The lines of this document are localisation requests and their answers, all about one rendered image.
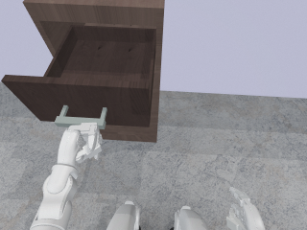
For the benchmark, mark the left robot hand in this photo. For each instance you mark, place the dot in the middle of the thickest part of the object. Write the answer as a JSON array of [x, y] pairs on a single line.
[[85, 136]]

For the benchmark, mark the right robot thigh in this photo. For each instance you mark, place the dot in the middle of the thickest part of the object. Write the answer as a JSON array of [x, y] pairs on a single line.
[[187, 219]]

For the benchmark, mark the cabinet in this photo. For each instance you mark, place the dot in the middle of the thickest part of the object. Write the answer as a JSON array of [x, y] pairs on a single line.
[[53, 19]]

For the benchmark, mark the left robot shin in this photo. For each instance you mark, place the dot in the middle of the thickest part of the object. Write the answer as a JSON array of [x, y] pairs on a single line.
[[129, 202]]

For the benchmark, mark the drawer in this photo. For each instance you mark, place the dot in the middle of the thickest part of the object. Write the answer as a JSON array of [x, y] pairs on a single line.
[[95, 67]]

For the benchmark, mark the right robot hand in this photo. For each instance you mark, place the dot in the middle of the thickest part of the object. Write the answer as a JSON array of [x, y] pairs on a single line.
[[248, 216]]

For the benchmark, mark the left robot forearm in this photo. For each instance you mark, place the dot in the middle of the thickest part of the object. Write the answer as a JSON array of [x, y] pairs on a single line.
[[58, 189]]

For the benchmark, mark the handle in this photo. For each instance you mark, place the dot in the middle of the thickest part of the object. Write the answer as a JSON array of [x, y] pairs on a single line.
[[64, 121]]

